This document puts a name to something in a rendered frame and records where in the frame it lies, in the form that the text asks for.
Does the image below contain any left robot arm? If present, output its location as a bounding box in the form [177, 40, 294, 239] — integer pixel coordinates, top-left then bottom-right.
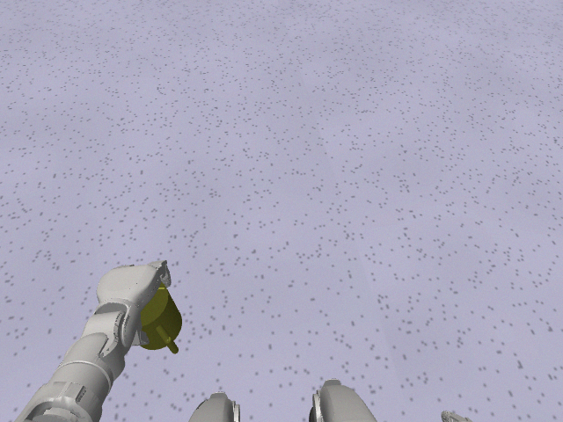
[14, 298, 141, 422]

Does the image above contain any mug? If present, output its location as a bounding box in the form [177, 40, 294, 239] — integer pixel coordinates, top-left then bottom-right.
[140, 281, 182, 354]

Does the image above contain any left robot hand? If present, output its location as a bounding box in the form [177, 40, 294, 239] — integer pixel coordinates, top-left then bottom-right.
[97, 260, 171, 346]

